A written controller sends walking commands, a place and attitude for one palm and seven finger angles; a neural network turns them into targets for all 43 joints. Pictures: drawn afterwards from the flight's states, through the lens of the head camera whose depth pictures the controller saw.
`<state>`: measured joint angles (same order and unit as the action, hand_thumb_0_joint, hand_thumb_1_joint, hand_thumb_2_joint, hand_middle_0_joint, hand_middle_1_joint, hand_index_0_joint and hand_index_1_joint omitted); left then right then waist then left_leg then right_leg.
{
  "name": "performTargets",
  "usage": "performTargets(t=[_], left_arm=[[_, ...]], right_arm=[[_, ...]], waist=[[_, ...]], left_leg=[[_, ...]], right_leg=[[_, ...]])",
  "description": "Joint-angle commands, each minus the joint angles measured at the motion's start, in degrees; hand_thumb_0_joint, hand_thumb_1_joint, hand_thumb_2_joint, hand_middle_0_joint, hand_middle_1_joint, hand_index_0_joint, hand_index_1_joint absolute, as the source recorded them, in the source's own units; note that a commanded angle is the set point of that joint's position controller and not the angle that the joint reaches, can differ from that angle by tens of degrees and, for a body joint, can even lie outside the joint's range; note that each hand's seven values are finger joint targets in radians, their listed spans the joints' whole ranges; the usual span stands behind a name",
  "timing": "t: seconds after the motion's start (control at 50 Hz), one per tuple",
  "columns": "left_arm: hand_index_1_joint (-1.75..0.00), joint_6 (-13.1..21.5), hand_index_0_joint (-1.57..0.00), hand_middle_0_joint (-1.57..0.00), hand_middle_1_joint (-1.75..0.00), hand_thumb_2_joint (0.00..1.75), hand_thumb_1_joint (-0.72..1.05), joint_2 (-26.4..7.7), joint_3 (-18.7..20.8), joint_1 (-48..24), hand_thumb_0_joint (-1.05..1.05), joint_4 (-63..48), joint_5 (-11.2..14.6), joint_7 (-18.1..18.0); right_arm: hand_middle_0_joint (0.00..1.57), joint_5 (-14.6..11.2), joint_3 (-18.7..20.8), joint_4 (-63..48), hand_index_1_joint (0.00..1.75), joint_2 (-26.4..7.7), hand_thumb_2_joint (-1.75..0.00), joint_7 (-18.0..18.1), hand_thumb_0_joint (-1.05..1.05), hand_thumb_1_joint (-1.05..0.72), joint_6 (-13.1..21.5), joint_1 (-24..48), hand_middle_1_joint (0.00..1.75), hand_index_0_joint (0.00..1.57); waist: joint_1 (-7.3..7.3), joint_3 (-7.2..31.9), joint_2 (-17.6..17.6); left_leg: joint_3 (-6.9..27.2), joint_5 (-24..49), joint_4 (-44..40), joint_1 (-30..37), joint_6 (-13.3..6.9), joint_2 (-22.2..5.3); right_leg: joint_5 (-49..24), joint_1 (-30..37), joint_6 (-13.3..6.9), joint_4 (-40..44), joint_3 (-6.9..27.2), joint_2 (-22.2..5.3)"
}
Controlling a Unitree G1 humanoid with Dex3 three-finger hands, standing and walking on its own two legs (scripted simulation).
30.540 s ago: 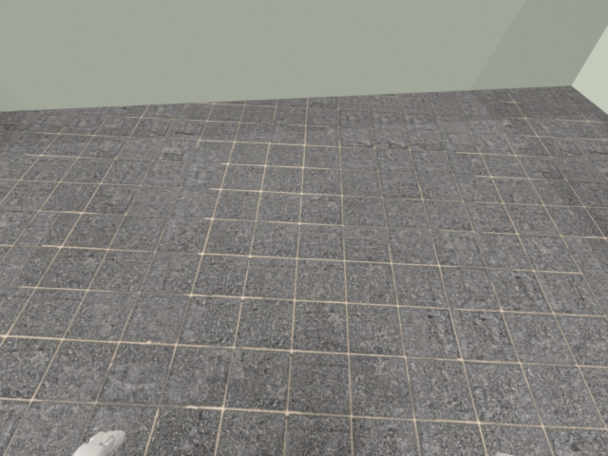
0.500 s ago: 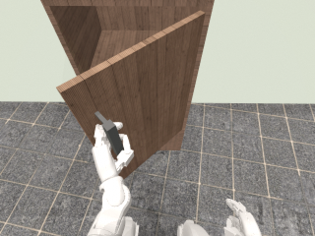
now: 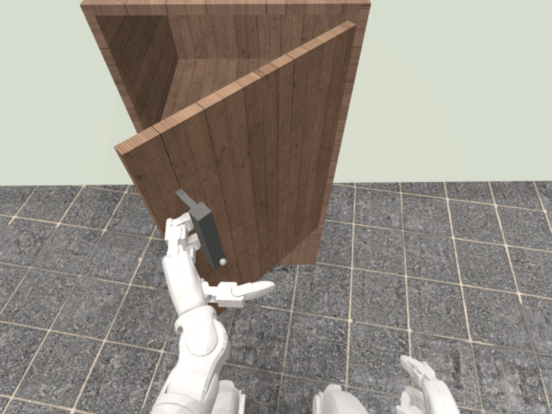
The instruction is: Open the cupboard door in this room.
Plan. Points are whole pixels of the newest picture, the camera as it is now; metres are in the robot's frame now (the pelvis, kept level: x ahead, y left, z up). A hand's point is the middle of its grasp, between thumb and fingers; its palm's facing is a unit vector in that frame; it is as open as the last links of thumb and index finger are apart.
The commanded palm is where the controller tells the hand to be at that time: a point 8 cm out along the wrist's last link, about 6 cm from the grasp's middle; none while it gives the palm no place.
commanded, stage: open thumb and fingers to let go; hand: left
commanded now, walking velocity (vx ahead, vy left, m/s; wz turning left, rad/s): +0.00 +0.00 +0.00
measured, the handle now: (200, 230) +0.37 +0.13 +0.04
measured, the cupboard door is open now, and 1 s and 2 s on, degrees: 44 44 44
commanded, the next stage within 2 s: slide the hand sideways off the handle in 0.18 s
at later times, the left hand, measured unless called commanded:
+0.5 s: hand (211, 280) +0.30 +0.11 +0.03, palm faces -0.08 -0.99 -0.09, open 16.4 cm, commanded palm +0.28 +0.14 +0.03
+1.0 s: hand (187, 306) +0.26 +0.13 +0.03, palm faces +0.01 -1.00 -0.01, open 16.3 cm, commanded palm +0.23 +0.18 +0.03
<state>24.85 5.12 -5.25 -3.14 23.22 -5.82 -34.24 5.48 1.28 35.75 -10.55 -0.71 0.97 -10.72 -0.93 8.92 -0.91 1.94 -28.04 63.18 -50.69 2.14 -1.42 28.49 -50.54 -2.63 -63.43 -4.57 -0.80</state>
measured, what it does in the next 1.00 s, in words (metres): stands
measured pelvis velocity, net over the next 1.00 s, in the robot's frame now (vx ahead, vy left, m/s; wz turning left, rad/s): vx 0.00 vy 0.03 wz -0.01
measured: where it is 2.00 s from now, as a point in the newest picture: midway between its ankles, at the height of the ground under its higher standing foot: outside the picture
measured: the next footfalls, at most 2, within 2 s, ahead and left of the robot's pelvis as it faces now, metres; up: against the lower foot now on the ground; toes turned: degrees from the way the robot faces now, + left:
none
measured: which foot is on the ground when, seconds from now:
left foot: down 0.00-1.00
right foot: down 0.00-1.00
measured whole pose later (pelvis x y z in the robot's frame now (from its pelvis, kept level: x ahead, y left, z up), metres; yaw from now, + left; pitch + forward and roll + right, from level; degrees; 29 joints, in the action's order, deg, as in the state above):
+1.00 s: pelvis +0.00 +0.03 -0.01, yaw -1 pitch +16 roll -2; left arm 23.0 -4.9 -8.3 15.2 1.6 1.7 -5.2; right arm 1.5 -1.3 26.2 -11.1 -0.7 1.0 -11.8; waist 0.7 7.9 -1.3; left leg 1.0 -30.9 67.9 -52.7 -0.7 -0.6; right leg 29.7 -51.4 0.2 -65.5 -3.5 -1.6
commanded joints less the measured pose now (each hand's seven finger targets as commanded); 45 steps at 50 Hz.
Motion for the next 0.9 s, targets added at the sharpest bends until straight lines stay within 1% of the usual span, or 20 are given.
performTargets(t=[0.0,0.14,0.24,0.26,0.28,0.3,0.32,0.34,0.38,0.44,0.46,0.48,0.5,0.54,0.62,0.68,0.72,0.74,0.82,0.88], left_arm=[[-0.65,4.46,-0.21,-0.21,-0.65,0.3,-0.5,1.85,-1.78,-15.86,0.0,-12.52,-2.17,-1.43],[-0.3,3.27,-0.15,-0.15,-0.3,0.3,-0.5,3.18,-3.23,-18.55,0.0,-12.22,-3.41,-2.89],[-0.3,1.38,-0.15,-0.15,-0.3,0.3,-0.5,1.92,-1.08,-19.59,0.0,-10.21,-3.68,-4.48],[-0.3,1.22,-0.15,-0.15,-0.3,0.3,-0.5,2.94,-1.84,-20.91,0.0,-9.91,-3.53,-4.59],[-0.3,3.27,-0.15,-0.15,-0.3,0.3,-0.5,-1.53,-13.98,-19.1,0.0,-11.86,-9.84,6.89],[-0.3,5.56,-0.15,-0.15,-0.3,0.3,-0.5,-6.29,-8.65,-21.08,0.0,-14.32,-7.76,12.78],[-0.3,6.92,-0.15,-0.15,-0.3,0.3,-0.5,-8.3,-7.75,-20.74,0.0,-15.3,-7.02,16.51],[-0.3,7.41,-0.15,-0.15,-0.3,0.3,-0.5,-8.31,-8.71,-21.47,0.0,-16.39,-6.02,19.61],[-0.3,7.62,-0.15,-0.15,-0.3,0.3,-0.5,-5.71,-11.95,-20.53,0.0,-16.53,-1.77,27.36],[-0.3,4.74,-0.15,-0.15,-0.3,0.3,-0.5,-1.15,-10.91,-16.99,0.0,-18.14,9.61,32.87],[-0.3,3.48,-0.15,-0.15,-0.3,0.3,-0.5,-0.85,-9.54,-14.88,0.0,-17.13,11.81,33.15],[-0.3,2.47,-0.15,-0.15,-0.3,0.3,-0.5,-1.39,-8.01,-12.6,0.0,-16.75,13.03,32.71],[-0.3,1.98,-0.15,-0.15,-0.3,0.3,-0.5,-1.04,-7.81,-12.19,0.0,-17.54,13.23,31.85],[-0.3,2.11,-0.15,-0.15,-0.3,0.3,-0.5,-3.17,-6.27,-8.48,0.0,-18.83,11.02,29.39],[-0.3,4.15,-0.15,-0.15,-0.3,0.3,-0.5,-5.13,-6.73,-2.37,0.0,-21.89,4.64,25.96],[-0.3,4.32,-0.15,-0.15,-0.3,0.3,-0.5,-7.06,-5.59,-0.22,0.0,-23.59,3.18,25.42],[-0.3,3.93,-0.15,-0.15,-0.3,0.3,-0.5,-7.05,-5.31,2.35,0.0,-26.02,3.88,25.72],[-0.3,3.35,-0.15,-0.15,-0.3,0.3,-0.5,-8.65,-3.88,4.21,0.0,-26.95,4.18,25.96],[-0.3,1.71,-0.15,-0.15,-0.3,0.3,-0.5,-8.77,-3.28,7.08,0.0,-31.05,6.26,27.25],[-0.3,2.23,-0.15,-0.15,-0.3,0.3,-0.5,-9.25,-2.79,8.98,0.0,-34.58,7.17,28.19]], right_arm=[[0.2,0.01,1.59,-7.61,0.3,-5.07,-0.9,0.56,0.0,-0.9,2.96,2.84,0.3,0.2],[0.2,0.22,1.49,-7.63,0.3,-5.31,-0.9,0.39,0.0,-0.9,3.23,3.03,0.3,0.2],[0.2,0.48,1.08,-7.7,0.3,-5.12,-0.9,0.89,0.0,-0.9,2.78,3.58,0.3,0.2],[0.2,0.42,0.97,-7.52,0.3,-4.96,-0.9,0.9,0.0,-0.9,2.71,4.05,0.3,0.2],[0.2,0.06,1.22,-6.27,0.3,-6.85,-0.9,0.83,0.0,-0.9,2.37,-0.02,0.3,0.2],[0.2,-0.54,1.49,-7.76,0.3,-6.86,-0.9,1.07,0.0,-0.9,2.34,-0.47,0.3,0.2],[0.2,-0.61,1.48,-8.27,0.3,-7.03,-0.9,1.4,0.0,-0.9,2.04,-0.11,0.3,0.2],[0.2,-1.03,1.3,-8.86,0.3,-7.12,-0.9,1.62,0.0,-0.9,2.0,0.04,0.3,0.2],[0.2,-2.45,0.93,-9.79,0.3,-7.35,-0.9,1.74,0.0,-0.9,2.8,0.2,0.3,0.2],[0.2,-4.82,0.31,-12.18,0.3,-7.73,-0.9,2.09,0.0,-0.9,4.26,1.3,0.3,0.2],[0.2,-5.3,0.25,-12.05,0.3,-7.79,-0.9,2.16,0.0,-0.9,4.51,1.4,0.3,0.2],[0.2,-5.55,0.31,-12.31,0.3,-8.14,-0.9,2.1,0.0,-0.9,4.47,1.22,0.3,0.2],[0.2,-5.46,0.36,-12.88,0.3,-8.22,-0.9,1.93,0.0,-0.9,4.6,1.17,0.3,0.2],[0.2,-5.01,0.49,-13.59,0.3,-8.39,-0.9,1.27,0.0,-0.9,4.77,0.9,0.3,0.2],[0.2,-3.86,1.04,-15.07,0.3,-8.05,-0.9,-0.63,0.0,-0.9,4.03,0.27,0.3,0.2],[0.2,-3.73,1.09,-16.09,0.3,-8.15,-0.9,-1.03,0.0,-0.9,3.1,0.63,0.3,0.2],[0.2,-3.83,1.05,-16.91,0.3,-7.85,-0.9,-0.89,0.0,-0.9,2.82,0.75,0.3,0.2],[0.2,-3.9,1.0,-17.34,0.3,-8.06,-0.9,-0.66,0.0,-0.9,2.55,0.61,0.3,0.2],[0.2,-4.26,0.68,-18.11,0.3,-7.67,-0.9,0.13,0.0,-0.9,2.09,0.65,0.3,0.2],[0.2,-4.26,0.62,-17.87,0.3,-7.33,-0.9,0.79,0.0,-0.9,2.54,0.5,0.3,0.2]], waist=[[-1.13,15.43,4.04],[-1.31,16.45,1.75],[-0.61,16.77,3.28],[-1.15,15.92,3.46],[-5.69,15.04,5.13],[-3.87,17.51,3.47],[-2.66,20.06,2.59],[-3.22,20.18,1.04],[-3.87,17.58,-0.5],[-2.8,15.99,-0.28],[-2.4,14.39,-0.39],[-1.77,13.41,1.92],[-1.78,13.52,3.26],[-0.28,13.97,2.24],[0.37,13.48,1.93],[0.72,12.68,1.91],[1.15,13.82,0.88],[1.49,14.47,1.3],[1.04,14.31,1.66],[0.74,14.57,0.58]], left_leg=[[-1.46,7.9,-6.7,6.1,-2.55,2.37],[-0.73,7.9,-7.46,7.84,-2.2,1.85],[-0.48,6.61,-8.08,6.83,-2.1,2.02],[-0.59,6.07,-8.17,6.84,-2.15,2.02],[-0.67,6.62,-6.33,8.71,-2.98,1.69],[-0.6,7.99,-5.77,8.02,-3.27,1.94],[-0.65,8.7,-5.85,8.52,-3.34,2.13],[-0.4,8.58,-5.79,9.18,-3.39,2.08],[0.0,6.41,-6.4,10.31,-3.39,2.17],[1.12,4.37,-9.0,12.37,-3.04,2.11],[1.23,3.99,-9.72,12.38,-2.71,1.98],[1.64,3.3,-10.41,11.61,-2.53,1.91],[1.68,3.89,-10.3,11.06,-2.63,1.99],[1.83,6.24,-10.0,10.49,-2.43,2.0],[1.1,8.39,-8.19,9.08,-2.38,1.73],[0.89,5.94,-8.08,7.44,-2.35,1.79],[0.52,6.44,-7.97,8.07,-2.43,1.93],[0.52,7.36,-7.98,7.8,-2.46,1.92],[0.31,8.54,-7.7,8.19,-2.41,1.85],[0.57,10.6,-6.91,8.97,-2.33,1.84]], right_leg=[[-10.06,11.22,1.21,11.52,3.49,-0.22],[-8.68,8.58,0.58,9.9,1.48,0.55],[-6.9,9.15,0.52,10.06,1.36,0.65],[-6.46,8.53,0.67,10.3,1.3,0.54],[-10.21,6.96,0.77,9.98,2.74,0.13],[-12.84,8.7,0.32,9.27,3.09,-0.33],[-14.08,10.34,0.11,8.53,3.51,-0.29],[-13.88,9.86,0.05,8.25,3.45,-0.29],[-11.02,8.11,0.05,9.09,3.12,-0.07],[-7.03,8.47,-0.01,10.75,1.46,0.78],[-6.57,7.93,0.16,10.91,0.95,0.91],[-5.8,8.1,0.27,10.9,0.46,0.93],[-6.12,8.05,0.48,10.49,0.2,0.92],[-7.27,7.57,0.23,8.47,-0.02,0.77],[-8.23,5.52,0.05,6.37,0.37,0.51],[-6.41,5.67,-0.12,6.3,0.85,0.57],[-7.12,6.75,-0.18,6.57,1.04,0.74],[-7.92,7.95,-0.25,6.55,1.14,0.87],[-9.81,9.04,0.12,6.74,1.03,1.06],[-11.73,8.77,0.19,6.08,0.94,1.12]])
